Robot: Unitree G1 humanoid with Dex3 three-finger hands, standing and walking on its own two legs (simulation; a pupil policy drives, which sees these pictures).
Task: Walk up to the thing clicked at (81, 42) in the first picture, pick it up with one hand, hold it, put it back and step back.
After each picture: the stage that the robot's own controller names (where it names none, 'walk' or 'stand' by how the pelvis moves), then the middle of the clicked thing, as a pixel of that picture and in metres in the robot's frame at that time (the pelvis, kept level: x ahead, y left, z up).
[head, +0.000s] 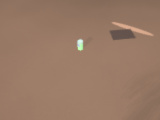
stand; (80, 44) +1.41 +0.07 -0.72
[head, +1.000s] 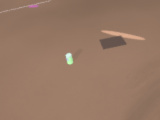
walk; (69, 58) +1.27 +0.32 -0.70
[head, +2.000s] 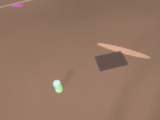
walk; (57, 86) +0.78 +0.35 -0.71
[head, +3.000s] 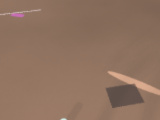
walk; out of the picture +0.47 +0.18 -0.70
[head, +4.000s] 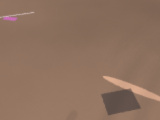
stand; out of the picture +0.40 +0.21 -0.72
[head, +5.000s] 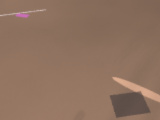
stand; out of the picture +0.39 +0.17 -0.72
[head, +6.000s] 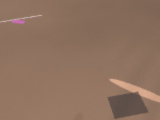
stand; out of the picture +0.39 +0.19 -0.73
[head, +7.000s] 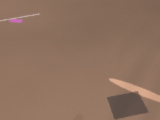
stand; out of the picture +0.36 +0.20 -0.73
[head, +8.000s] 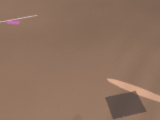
go down; out of the picture +0.37 +0.21 -0.73
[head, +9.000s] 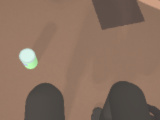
go down; (29, 59) +0.46 +0.23 -0.33
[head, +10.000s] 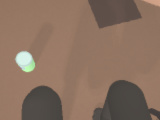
approach; (26, 62) +0.45 +0.24 -0.32
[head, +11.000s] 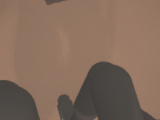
close in; out of the picture +0.44 +0.29 -0.23
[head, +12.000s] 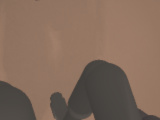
close; out of the picture +0.44 +0.30 -0.23
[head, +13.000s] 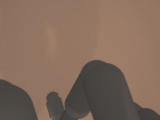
lift; out of the picture +0.41 +0.28 -0.24
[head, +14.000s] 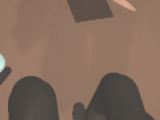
lift; out of the picture +0.36 +0.27 -0.15
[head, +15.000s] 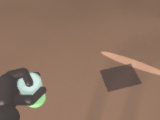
lift; (32, 91) +0.33 +0.19 +0.01
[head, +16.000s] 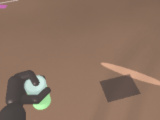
hold; (38, 93) +0.33 +0.18 -0.01
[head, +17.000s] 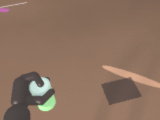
hold; (43, 94) +0.33 +0.17 -0.01
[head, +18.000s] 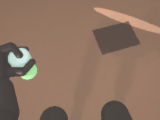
crouch; (24, 64) +0.43 +0.21 -0.08
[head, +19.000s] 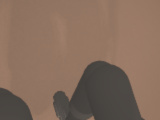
lower; out of the picture +0.43 +0.29 -0.24
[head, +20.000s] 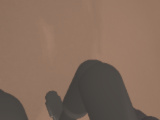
lower; out of the picture +0.43 +0.31 -0.23
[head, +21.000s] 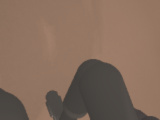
lower; out of the picture +0.43 +0.31 -0.23
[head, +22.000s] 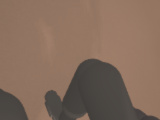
lower; out of the picture +0.43 +0.31 -0.23
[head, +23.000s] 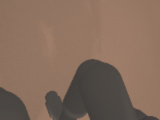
lower; out of the picture +0.43 +0.31 -0.23
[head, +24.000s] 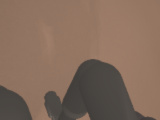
withdraw; out of the picture +0.42 +0.29 -0.23
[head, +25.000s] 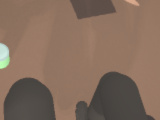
stand; out of the picture +0.43 +0.27 -0.27
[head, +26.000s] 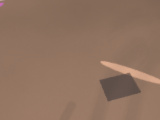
stand; out of the picture +0.38 +0.19 -0.63
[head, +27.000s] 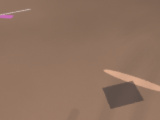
stand; out of the picture +0.39 +0.20 -0.67
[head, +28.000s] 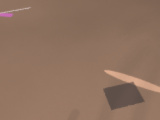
stand; out of the picture +0.37 +0.19 -0.67
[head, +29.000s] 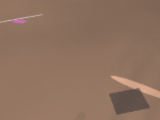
stand; out of the picture +0.39 +0.19 -0.72
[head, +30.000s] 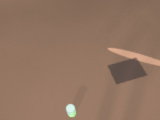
walk; (71, 110) +0.45 +0.14 -0.70
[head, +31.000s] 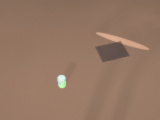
walk; (61, 81) +0.70 +0.17 -0.69
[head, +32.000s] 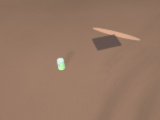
stand; (60, 64) +1.01 +0.26 -0.70
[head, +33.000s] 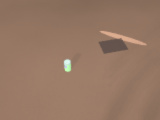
stand; (67, 65) +1.02 +0.19 -0.72
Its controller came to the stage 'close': yes
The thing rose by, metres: 0.70
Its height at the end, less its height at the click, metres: +0.00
